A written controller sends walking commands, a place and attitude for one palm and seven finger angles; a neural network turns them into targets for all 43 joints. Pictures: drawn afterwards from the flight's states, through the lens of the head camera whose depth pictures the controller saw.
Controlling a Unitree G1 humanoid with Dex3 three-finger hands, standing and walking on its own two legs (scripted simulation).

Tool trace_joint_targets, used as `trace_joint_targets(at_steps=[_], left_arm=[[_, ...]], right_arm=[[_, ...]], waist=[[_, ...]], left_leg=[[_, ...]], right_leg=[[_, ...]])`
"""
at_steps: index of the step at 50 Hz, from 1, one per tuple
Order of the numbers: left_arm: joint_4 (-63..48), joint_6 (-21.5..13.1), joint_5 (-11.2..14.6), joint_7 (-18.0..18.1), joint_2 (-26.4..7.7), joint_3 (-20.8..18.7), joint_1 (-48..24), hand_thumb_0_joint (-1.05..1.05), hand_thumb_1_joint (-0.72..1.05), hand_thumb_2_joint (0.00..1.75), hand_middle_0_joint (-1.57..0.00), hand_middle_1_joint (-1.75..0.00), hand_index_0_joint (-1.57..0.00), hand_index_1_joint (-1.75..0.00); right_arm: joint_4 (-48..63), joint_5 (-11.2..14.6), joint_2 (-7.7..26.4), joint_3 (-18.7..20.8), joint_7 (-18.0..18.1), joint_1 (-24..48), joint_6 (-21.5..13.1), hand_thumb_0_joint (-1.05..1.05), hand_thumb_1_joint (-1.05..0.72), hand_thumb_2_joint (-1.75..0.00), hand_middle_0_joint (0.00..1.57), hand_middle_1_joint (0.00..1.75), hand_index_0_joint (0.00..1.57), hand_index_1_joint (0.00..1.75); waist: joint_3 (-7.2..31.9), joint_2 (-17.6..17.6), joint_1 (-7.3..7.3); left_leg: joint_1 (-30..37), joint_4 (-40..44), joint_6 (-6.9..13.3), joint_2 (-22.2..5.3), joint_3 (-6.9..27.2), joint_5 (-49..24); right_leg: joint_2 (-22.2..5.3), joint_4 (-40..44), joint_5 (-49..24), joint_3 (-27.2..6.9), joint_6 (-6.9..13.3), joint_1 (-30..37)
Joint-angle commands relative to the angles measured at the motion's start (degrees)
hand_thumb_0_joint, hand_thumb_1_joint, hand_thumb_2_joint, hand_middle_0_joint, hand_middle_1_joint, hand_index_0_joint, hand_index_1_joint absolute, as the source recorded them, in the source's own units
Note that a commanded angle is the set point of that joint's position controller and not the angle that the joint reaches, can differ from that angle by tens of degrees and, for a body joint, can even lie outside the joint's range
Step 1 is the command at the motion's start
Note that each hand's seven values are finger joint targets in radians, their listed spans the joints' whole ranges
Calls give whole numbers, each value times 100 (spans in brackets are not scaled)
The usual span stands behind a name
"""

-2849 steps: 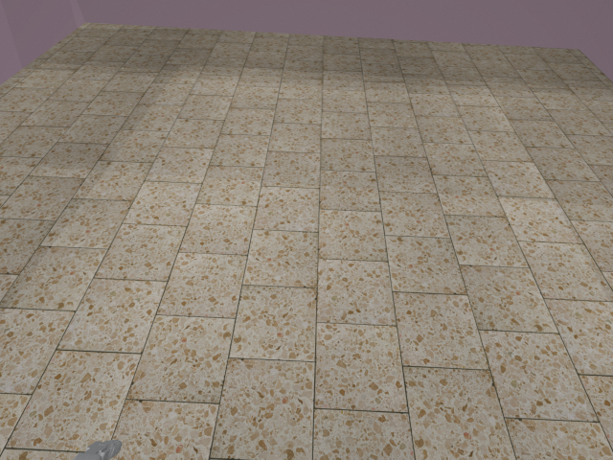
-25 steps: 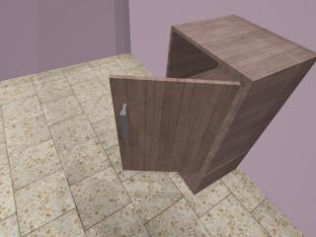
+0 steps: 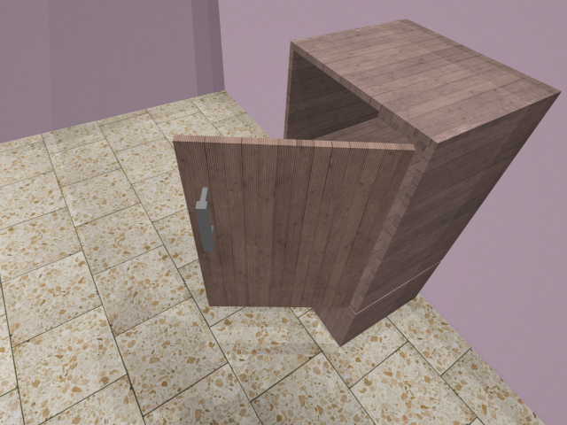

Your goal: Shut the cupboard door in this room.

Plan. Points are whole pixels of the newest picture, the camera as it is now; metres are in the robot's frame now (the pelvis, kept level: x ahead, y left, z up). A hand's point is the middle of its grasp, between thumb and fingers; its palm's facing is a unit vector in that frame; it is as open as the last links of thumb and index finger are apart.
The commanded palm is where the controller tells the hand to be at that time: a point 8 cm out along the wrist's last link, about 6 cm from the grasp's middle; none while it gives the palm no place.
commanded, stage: raise the hand and make a fist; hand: left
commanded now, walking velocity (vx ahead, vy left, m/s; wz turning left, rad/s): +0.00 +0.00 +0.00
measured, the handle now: (206, 220) +0.49 +0.18 -0.05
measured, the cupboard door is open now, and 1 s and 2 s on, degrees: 59 59 59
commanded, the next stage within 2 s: bring the fist close to the handle in 1.88 s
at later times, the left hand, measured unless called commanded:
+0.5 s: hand out of the picture +0.14 +0.16 -0.07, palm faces +0.17 -0.98 -0.06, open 5.6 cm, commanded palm +0.13 +0.21 -0.06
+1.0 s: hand (170, 387) +0.19 +0.17 -0.06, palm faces +0.05 -1.00 -0.01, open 3.4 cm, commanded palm +0.16 +0.22 -0.06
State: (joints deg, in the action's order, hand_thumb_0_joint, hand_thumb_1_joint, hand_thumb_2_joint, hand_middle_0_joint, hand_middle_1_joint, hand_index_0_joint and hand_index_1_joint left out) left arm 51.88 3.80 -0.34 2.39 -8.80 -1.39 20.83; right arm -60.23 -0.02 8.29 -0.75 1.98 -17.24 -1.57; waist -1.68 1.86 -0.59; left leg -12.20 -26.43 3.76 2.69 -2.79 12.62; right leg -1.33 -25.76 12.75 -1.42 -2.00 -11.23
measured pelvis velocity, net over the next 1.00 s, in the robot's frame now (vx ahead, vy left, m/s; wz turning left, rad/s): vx -0.01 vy -0.02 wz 0.01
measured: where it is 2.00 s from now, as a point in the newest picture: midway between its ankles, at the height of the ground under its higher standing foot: outside the picture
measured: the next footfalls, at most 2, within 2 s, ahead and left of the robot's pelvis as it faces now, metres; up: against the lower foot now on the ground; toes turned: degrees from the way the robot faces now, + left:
none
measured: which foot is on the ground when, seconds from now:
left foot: down 0.00-1.00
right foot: down 0.00-1.00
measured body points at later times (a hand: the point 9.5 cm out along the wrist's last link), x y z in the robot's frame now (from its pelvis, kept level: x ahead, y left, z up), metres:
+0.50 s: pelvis -0.01 -0.05 -0.12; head +0.05 -0.04 +0.32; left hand +0.13 +0.21 -0.07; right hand +0.26 -0.26 -0.16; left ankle +0.02 +0.07 -0.74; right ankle +0.02 -0.13 -0.74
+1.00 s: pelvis -0.01 -0.02 -0.11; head +0.07 -0.01 +0.33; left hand +0.18 +0.22 -0.06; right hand +0.17 -0.27 -0.19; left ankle +0.02 +0.07 -0.74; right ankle +0.01 -0.13 -0.74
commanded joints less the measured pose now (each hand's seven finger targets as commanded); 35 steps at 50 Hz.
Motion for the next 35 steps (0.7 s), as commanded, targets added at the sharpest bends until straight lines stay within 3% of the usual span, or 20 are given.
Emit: trace_joint_targets(at_steps=[1,2,3,4,5,6,7,8,10,11,13,15,17,19,21,24,26,28,31,35], left_arm=[[-6463,-752,971,371,71,400,757,0,90,90,-24,-34,-24,-34],[-5647,-627,893,469,365,737,276,0,90,90,-25,-36,-25,-36],[-5655,-906,917,439,379,705,-190,0,90,90,-27,-38,-27,-38],[-4903,-1235,842,347,127,338,143,0,90,90,-29,-40,-29,-40],[-4317,-1653,909,165,133,105,804,0,90,90,-31,-42,-31,-42],[-3943,-2145,1026,-131,8,-198,1371,0,90,90,-33,-44,-33,-44],[-3970,-2713,1222,-484,169,-232,1708,0,90,90,-35,-46,-35,-46],[-4064,-3286,1417,-889,117,-427,1998,0,90,90,-36,-48,-36,-48],[-4251,-4304,1682,-1706,-235,-769,1850,0,90,90,-40,-52,-40,-52],[-4083,-4483,1656,-1877,-644,-1224,2033,0,90,90,-42,-54,-42,-54],[-4797,-4325,1695,-2004,-779,-1164,1713,0,90,90,-46,-58,-46,-58],[-5672,-3975,1780,-1900,-905,-1170,1354,0,90,90,-49,-62,-49,-62],[-6675,-3892,1787,-1659,-1062,-1272,919,0,90,90,-53,-66,-53,-66],[-7354,-4033,1757,-1524,-1046,-1196,667,0,90,90,-57,-70,-57,-70],[-7699,-4227,1749,-1613,-1001,-964,207,0,90,90,-60,-74,-60,-74],[-7092,-4136,1835,-2026,-926,-864,329,0,90,90,-66,-80,-66,-80],[-6588,-3751,1919,-2302,-956,-941,575,0,90,90,-69,-84,-69,-84],[-6462,-3312,2021,-2467,-1038,-1122,792,0,90,90,-73,-88,-73,-88],[-6298,-2808,2119,-2363,-1211,-1595,1149,0,90,90,-79,-94,-79,-94],[-6591,-2936,2099,-2022,-1080,-1589,911,0,90,90,-86,-102,-86,-102]], right_arm=[[2035,190,1131,36,331,567,-1836,0,-90,-90,20,30,20,30],[1888,293,1050,44,224,498,-1987,0,-90,-90,20,30,20,30],[2139,239,1249,203,119,458,-2086,0,-90,-90,20,30,20,30],[2247,166,1332,295,60,450,-2133,0,-90,-90,20,30,20,30],[2399,92,1335,357,-18,512,-2132,0,-90,-90,20,30,20,30],[2624,104,1305,456,-121,619,-2155,0,-90,-90,20,30,20,30],[2823,59,1217,511,-189,681,-2157,0,-90,-90,20,30,20,30],[2992,40,1212,590,-244,813,-2125,0,-90,-90,20,30,20,30],[3284,28,1274,659,-325,1017,-2036,0,-90,-90,20,30,20,30],[3407,58,1264,720,-348,1005,-1949,0,-90,-90,20,30,20,30],[3905,106,1301,691,-331,1275,-1822,0,-90,-90,20,30,20,30],[4196,148,1271,659,-226,1297,-1703,0,-90,-90,20,30,20,30],[4234,132,1185,640,-133,1101,-1624,0,-90,-90,20,30,20,30],[4151,117,1124,606,-51,923,-1567,0,-90,-90,20,30,20,30],[3996,87,1155,558,31,803,-1561,0,-90,-90,20,30,20,30],[3750,87,1176,518,109,749,-1554,0,-90,-90,20,30,20,30],[3728,157,1181,498,179,807,-1499,0,-90,-90,20,30,20,30],[3794,218,1160,497,193,815,-1427,0,-90,-90,20,30,20,30],[3875,260,1054,510,202,903,-1262,0,-90,-90,20,30,20,30],[3900,201,974,475,177,913,-1210,0,-90,-90,20,30,20,30]], waist=[[2057,-2204,9],[247,-1075,-298],[-493,-613,-402],[-617,38,-389],[-452,707,-232],[-45,857,44],[382,1531,211],[590,1703,360],[867,1253,388],[988,532,533],[1346,-227,598],[1771,-473,544],[2122,-547,392],[2385,-494,164],[2371,-400,-119],[2252,-351,-216],[2223,-170,-130],[2511,-112,31],[2796,258,286],[2623,186,286]], left_leg=[[1173,606,-850,-782,940,-1323],[-259,589,-703,-612,1077,52],[-976,284,-548,-465,1122,1146],[-1488,-213,-452,-315,1034,1524],[-1981,-725,-440,-224,949,1575],[-2250,-1219,-492,-108,751,1390],[-2587,-1693,-515,-100,614,1290],[-2957,-2115,-539,-73,467,1200],[-3724,-2867,-562,-7,355,1270],[-3910,-3082,-534,4,313,1221],[-4025,-3171,-423,48,233,1416],[-4035,-3342,-319,24,243,1418],[-4030,-3632,-253,-65,362,1192],[-3922,-3933,-208,-143,442,784],[-3961,-4202,-170,-215,555,583],[-4264,-4464,-191,-250,564,560],[-4475,-4542,-173,-253,562,573],[-4492,-4417,-203,-251,550,502],[-4550,-4310,-231,-229,571,321],[-4481,-4093,-277,-242,568,373]], right_leg=[[334,-1223,638,725,344,-759],[233,-1253,796,711,311,-1404],[163,-853,689,758,325,-1593],[127,-700,1013,757,333,-1997],[119,-930,1512,784,346,-2400],[97,-1197,1785,706,390,-2544],[90,-1566,2086,670,387,-2766],[91,-1834,2226,514,402,-2937],[-20,-2390,2194,58,436,-3172],[-24,-2697,2063,-85,514,-3234],[4,-2955,2255,-204,529,-3371],[16,-2958,2237,-395,483,-3323],[39,-2953,2059,-572,427,-3299],[68,-3075,1202,-579,337,-3285],[138,-3280,650,-510,296,-3549],[109,-3339,394,-505,226,-3567],[51,-3195,404,-696,112,-3371],[-20,-3138,299,-686,83,-3005],[-135,-3092,-189,-820,-66,-2382],[-121,-3157,-148,-649,-3,-2534]])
